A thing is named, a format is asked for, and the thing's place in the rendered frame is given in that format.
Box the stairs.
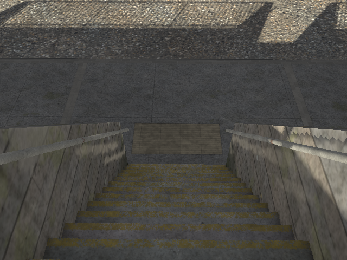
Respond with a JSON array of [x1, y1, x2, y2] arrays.
[[26, 164, 314, 260]]

